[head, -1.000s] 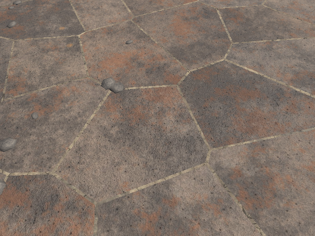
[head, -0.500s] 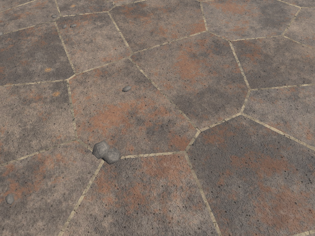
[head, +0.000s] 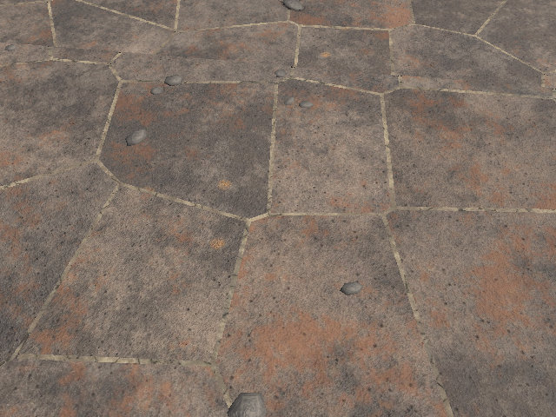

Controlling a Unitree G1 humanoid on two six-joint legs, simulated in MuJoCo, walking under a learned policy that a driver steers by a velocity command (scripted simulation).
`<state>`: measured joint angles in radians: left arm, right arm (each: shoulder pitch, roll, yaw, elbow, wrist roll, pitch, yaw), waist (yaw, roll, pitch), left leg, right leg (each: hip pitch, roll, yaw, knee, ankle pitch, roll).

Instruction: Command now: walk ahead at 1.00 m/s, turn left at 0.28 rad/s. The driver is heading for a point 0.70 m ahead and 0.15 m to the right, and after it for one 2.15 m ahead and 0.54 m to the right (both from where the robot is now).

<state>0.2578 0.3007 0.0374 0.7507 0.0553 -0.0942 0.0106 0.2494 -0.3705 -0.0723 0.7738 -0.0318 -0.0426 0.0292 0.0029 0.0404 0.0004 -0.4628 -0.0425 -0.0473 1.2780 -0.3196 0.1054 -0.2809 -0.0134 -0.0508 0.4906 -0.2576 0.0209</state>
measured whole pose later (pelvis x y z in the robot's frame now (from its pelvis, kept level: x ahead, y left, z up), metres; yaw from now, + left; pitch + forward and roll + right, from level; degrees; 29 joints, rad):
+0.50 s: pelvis +0.46 -0.02 +0.00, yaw -15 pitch +2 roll +2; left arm 0.14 0.33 0.06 0.73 0.02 -0.01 -0.06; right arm 0.46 -0.31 -0.06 0.87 -0.02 -0.11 0.00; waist -0.04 -0.04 -0.01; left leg 0.05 -0.01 0.20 0.29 -0.36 -0.01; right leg -0.78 -0.09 -0.04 1.11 -0.12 -0.09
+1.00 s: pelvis +0.79 -0.13 +0.01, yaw -28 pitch -1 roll -2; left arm 0.24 0.23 0.02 0.82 0.02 -0.04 0.00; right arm 0.22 -0.24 -0.01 0.74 0.00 0.00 0.00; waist 0.01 0.04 0.10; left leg -0.62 0.07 -0.01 0.81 -0.07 0.02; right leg -0.12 0.15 -0.08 0.32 -0.19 -0.14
